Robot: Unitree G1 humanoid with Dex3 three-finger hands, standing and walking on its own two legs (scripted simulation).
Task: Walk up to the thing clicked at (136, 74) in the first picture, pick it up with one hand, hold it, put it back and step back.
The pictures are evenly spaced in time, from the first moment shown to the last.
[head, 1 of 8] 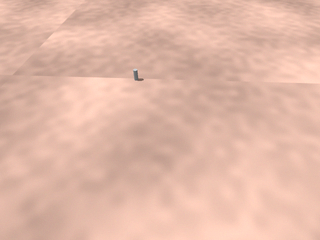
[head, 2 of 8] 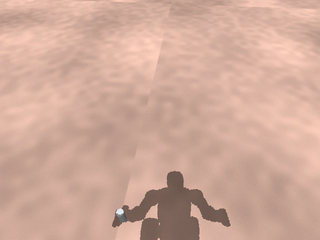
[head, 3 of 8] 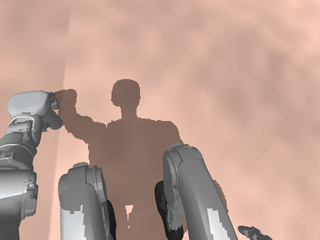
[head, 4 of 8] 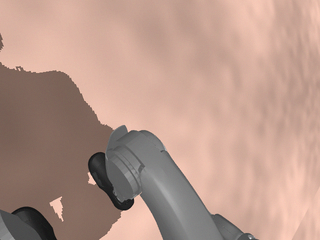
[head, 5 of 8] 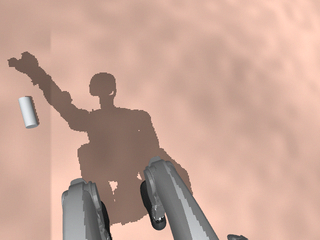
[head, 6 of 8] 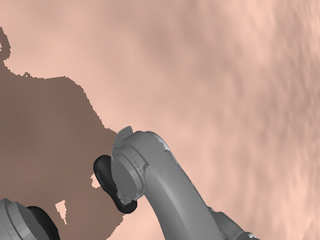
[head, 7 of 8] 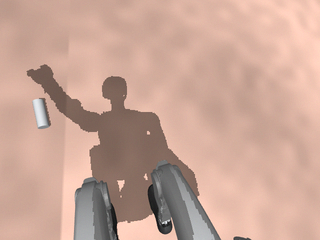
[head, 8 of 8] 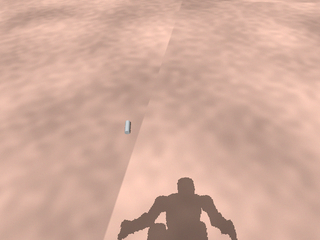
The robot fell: no
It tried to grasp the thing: yes
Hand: left
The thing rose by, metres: 0.55
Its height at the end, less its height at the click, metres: -0.04
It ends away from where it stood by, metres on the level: 0.16
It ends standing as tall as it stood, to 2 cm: no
